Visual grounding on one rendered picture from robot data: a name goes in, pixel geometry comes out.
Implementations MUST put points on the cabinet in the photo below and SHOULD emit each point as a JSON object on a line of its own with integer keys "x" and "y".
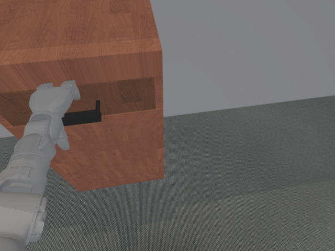
{"x": 89, "y": 41}

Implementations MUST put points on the left robot forearm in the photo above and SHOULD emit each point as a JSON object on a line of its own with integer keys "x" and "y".
{"x": 28, "y": 166}

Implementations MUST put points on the handle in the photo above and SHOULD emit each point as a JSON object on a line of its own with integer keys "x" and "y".
{"x": 82, "y": 117}

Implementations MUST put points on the robot left upper arm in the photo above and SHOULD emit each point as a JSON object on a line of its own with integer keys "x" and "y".
{"x": 22, "y": 217}

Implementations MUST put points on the drawer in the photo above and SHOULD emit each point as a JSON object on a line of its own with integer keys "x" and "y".
{"x": 115, "y": 97}

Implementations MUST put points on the left robot hand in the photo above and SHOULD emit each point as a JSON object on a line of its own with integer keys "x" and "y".
{"x": 57, "y": 100}

